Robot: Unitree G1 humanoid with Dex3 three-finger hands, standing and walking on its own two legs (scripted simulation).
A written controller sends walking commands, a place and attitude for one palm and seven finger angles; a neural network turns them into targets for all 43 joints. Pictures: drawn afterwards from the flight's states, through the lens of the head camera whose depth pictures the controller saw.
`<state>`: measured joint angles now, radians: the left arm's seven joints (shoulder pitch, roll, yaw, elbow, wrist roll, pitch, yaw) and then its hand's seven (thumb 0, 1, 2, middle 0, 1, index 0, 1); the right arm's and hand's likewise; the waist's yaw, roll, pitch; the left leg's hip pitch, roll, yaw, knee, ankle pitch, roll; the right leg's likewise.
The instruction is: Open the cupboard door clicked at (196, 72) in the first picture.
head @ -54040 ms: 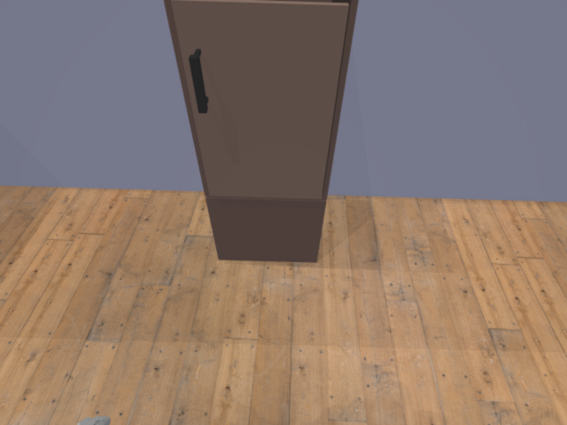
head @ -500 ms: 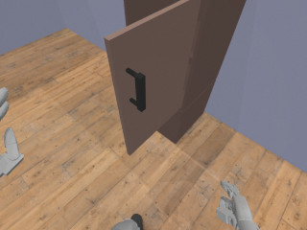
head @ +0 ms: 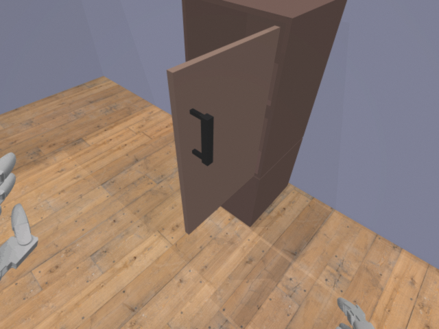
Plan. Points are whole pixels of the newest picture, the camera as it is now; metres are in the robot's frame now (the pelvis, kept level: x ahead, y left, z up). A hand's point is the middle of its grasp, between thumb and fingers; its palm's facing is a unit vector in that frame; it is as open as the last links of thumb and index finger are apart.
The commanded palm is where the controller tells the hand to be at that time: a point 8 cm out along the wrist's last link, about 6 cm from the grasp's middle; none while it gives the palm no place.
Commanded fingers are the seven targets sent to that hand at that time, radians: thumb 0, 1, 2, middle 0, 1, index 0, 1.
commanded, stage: stop stepping back and stand still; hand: left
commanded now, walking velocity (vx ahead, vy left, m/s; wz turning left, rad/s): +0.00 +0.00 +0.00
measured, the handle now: (201, 137) +0.52 +0.08 +0.08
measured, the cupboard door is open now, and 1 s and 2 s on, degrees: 89 89 89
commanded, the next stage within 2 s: let the arm hang, fingers relaxed in 0.22 s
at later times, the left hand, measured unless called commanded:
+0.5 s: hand (97, 326) +0.16 +0.24 -0.09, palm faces +0.12 -0.92 -0.38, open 7.4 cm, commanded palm none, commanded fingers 0.00 0.90 0.90 -0.20 -0.30 -0.20 -0.30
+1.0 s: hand out of the picture -0.07 +0.15 -0.16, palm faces +0.09 -0.97 -0.23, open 7.3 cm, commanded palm none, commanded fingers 0.00 0.90 0.90 -0.20 -0.30 -0.20 -0.30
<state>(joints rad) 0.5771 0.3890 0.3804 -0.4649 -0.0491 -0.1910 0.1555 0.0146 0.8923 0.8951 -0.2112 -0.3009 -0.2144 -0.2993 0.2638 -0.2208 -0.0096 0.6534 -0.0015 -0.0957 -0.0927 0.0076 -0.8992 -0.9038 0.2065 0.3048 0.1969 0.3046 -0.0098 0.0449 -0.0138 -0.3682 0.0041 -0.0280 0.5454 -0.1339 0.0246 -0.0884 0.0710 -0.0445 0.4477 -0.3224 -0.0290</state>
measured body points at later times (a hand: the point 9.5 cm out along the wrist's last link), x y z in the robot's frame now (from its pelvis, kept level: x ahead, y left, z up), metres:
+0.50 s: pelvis +0.01 +0.00 -0.01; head -0.01 -0.02 +0.44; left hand +0.15 +0.29 -0.07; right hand +0.16 -0.27 -0.12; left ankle +0.10 +0.09 -0.73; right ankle -0.05 -0.10 -0.73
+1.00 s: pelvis +0.02 -0.02 +0.00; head +0.03 -0.03 +0.45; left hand -0.07 +0.20 -0.14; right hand +0.00 -0.21 -0.17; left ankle +0.10 +0.09 -0.73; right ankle -0.05 -0.10 -0.73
